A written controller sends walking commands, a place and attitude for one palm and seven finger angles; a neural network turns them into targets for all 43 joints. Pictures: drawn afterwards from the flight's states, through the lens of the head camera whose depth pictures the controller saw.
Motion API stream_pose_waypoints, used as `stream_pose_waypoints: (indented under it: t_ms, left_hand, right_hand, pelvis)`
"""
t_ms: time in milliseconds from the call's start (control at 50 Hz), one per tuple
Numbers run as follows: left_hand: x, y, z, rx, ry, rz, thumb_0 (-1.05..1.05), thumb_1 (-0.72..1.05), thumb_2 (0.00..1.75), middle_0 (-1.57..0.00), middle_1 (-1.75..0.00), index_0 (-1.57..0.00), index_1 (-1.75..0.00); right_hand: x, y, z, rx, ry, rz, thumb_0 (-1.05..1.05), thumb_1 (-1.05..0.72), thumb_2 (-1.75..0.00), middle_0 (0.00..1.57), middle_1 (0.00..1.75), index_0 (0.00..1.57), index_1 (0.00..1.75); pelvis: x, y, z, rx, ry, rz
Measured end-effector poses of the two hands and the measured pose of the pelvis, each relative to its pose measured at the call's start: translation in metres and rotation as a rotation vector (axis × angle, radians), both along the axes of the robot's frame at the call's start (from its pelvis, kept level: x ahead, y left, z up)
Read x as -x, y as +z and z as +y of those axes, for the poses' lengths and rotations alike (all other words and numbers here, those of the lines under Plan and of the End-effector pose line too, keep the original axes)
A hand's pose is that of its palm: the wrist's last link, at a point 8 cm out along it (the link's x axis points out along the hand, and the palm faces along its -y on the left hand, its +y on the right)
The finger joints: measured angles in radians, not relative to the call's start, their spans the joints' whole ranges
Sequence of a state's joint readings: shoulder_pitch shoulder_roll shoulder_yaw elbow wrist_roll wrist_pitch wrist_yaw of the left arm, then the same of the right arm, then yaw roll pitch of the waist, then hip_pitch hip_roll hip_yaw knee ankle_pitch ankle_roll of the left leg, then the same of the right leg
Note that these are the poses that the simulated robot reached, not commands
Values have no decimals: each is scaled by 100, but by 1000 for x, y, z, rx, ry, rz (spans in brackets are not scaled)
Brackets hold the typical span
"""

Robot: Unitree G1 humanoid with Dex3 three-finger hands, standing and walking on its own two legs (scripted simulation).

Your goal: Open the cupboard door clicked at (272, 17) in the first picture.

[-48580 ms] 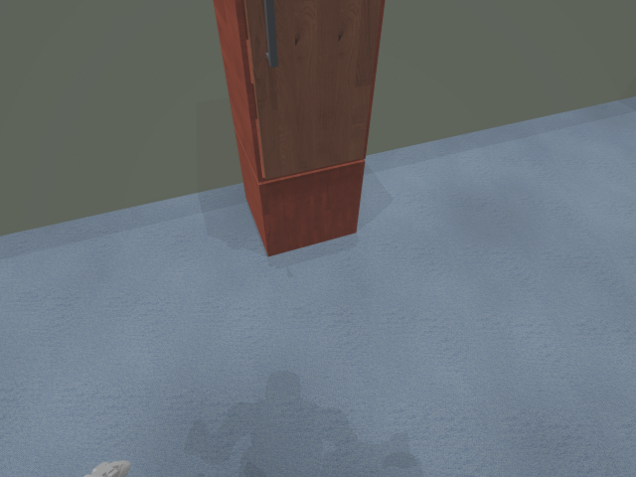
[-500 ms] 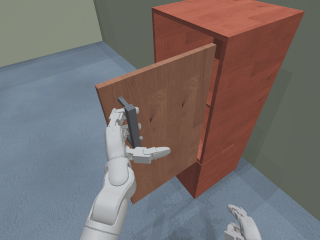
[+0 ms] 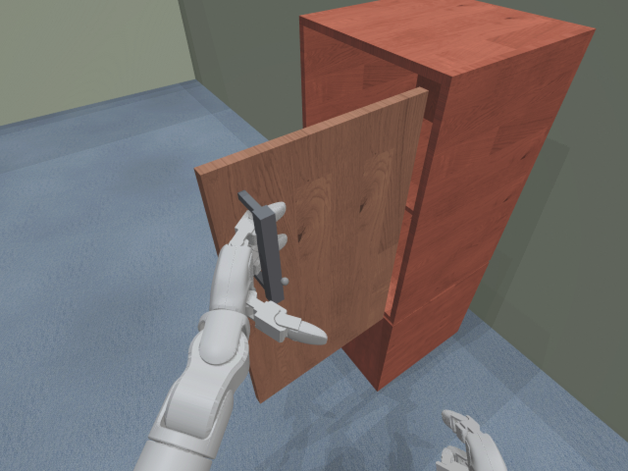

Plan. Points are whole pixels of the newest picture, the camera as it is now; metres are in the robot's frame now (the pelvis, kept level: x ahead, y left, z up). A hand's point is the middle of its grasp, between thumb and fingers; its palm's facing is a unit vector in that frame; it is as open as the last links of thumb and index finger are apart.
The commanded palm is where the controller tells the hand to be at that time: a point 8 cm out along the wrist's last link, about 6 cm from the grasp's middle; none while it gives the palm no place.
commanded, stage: slide the hand sideways off the handle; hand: left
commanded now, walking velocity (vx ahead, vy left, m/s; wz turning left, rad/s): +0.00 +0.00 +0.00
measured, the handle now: (261, 250) +0.35 +0.11 +0.13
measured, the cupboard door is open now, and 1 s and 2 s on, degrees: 92 92 92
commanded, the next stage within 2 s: draw the hand back to the body in 1.08 s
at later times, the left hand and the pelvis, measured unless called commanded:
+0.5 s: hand (253, 316) +0.25 +0.10 +0.13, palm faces -0.05 -1.00 -0.06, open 16.3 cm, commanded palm +0.21 +0.15 +0.12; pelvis +0.00 -0.01 +0.00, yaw +0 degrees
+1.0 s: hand (195, 342) +0.21 +0.16 +0.12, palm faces +0.00 -1.00 -0.08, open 16.3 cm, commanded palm +0.18 +0.21 +0.12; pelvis +0.01 -0.02 -0.01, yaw +0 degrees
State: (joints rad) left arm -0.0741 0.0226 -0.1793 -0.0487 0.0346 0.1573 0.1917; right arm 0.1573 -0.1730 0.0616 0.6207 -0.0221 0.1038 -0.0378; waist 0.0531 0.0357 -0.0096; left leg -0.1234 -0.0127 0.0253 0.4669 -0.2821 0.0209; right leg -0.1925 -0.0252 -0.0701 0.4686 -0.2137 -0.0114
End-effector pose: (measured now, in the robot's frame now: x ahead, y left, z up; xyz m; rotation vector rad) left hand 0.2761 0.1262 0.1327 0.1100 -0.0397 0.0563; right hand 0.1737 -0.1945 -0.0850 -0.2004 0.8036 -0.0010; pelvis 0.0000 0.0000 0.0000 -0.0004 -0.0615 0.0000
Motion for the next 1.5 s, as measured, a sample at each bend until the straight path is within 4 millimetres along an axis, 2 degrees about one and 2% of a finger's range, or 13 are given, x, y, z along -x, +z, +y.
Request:
stream_pose_waypoints:
  t_ms: [80, 140, 220, 320, 480, 760, 900, 1040, 1260, 1500]
  left_hand:
    - [2, 1, 7, -1, -202, 17, -2, -50, 30, -25, -42, -19, -41]
    - [5, 0, 8, 87, -237, 30, -2, -50, 30, -21, -37, -16, -36]
    - [18, -2, 9, 136, -186, 24, -2, -50, 30, -18, -33, -15, -33]
    - [36, -7, 11, 82, -132, 29, -2, -50, 30, -16, -31, -15, -31]
    - [47, -2, 26, 47, -108, 12, -2, -50, 30, -15, -31, -15, -30]
    - [64, -9, 53, 43, -91, 45, -2, -50, 30, -17, -31, -15, -30]
    - [76, -5, 74, 28, -55, 15, -2, -50, 30, -16, -31, -15, -30]
    - [83, -9, 86, 27, -68, 32, -2, -50, 30, -15, -31, -15, -30]
    - [87, -9, 93, 46, -85, 10, -2, -50, 30, -15, -30, -15, -30]
    - [91, 3, 113, 19, -68, -1, -2, -50, 30, -15, -30, -15, -30]
  right_hand:
    - [0, 4, -5, 6, -12, -48, 1, -90, -90, 20, 30, 20, 30]
    - [-3, 8, -7, 3, -16, -87, 1, -90, -90, 20, 30, 20, 30]
    - [-7, 13, -8, -15, -9, -125, 1, -90, -90, 20, 30, 20, 30]
    - [-13, 16, -7, -30, 12, -144, 1, -90, -90, 20, 30, 20, 30]
    - [-16, 15, -11, -35, 23, -163, 1, -90, -90, 20, 30, 20, 30]
    - [-13, 13, -42, 2, -11, -200, 2, -90, -90, 20, 30, 20, 30]
    - [-12, 14, -51, 20, -18, -228, 2, -90, -90, 20, 30, 20, 30]
    - [-13, 14, -45, 21, -6, -259, 2, -90, -90, 20, 30, 20, 30]
    - [-19, 21, -21, 1, 31, -310, 2, -90, -90, 20, 30, 20, 30]
    - [-23, 24, -4, -9, 48, -316, 2, -90, -90, 20, 30, 21, 30]
  pelvis:
    - [0, -1, 1, 0, 3, -11]
    - [0, -2, 2, 0, -1, -11]
    - [-1, -2, 1, -1, -11, -3]
    - [-1, -3, -4, -2, -12, 0]
    - [-1, -4, -14, 0, -4, -1]
    - [-7, -4, -26, 5, -3, 8]
    - [-8, -5, -27, 9, 0, 12]
    - [-7, -6, -21, 13, 7, 18]
    - [-7, -7, -9, 15, 10, 22]
    - [-9, -6, 1, 18, 9, 18]
